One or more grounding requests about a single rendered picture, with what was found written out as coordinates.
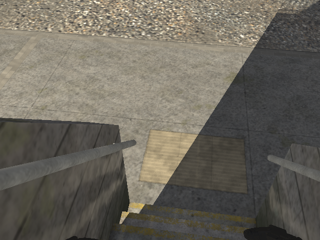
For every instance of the stairs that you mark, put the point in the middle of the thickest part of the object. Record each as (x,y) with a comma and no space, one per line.
(153,222)

